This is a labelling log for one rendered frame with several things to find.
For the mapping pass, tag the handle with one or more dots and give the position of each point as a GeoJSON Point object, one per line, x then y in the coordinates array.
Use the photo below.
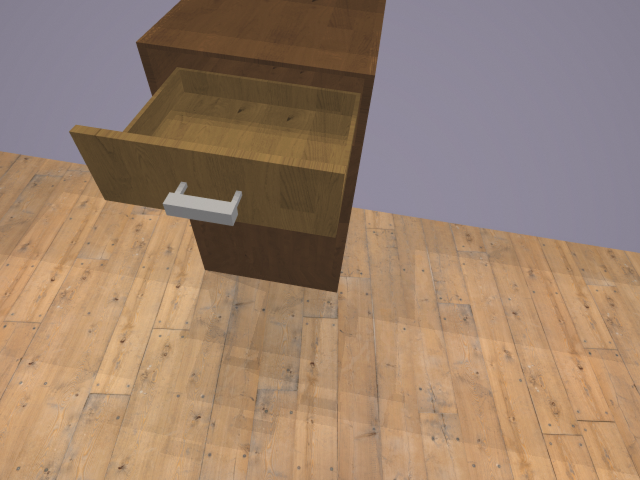
{"type": "Point", "coordinates": [203, 209]}

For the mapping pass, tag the cabinet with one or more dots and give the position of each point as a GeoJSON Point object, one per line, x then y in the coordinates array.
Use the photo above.
{"type": "Point", "coordinates": [331, 44]}

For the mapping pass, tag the drawer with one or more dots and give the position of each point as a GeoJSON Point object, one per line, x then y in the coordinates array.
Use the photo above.
{"type": "Point", "coordinates": [286, 146]}

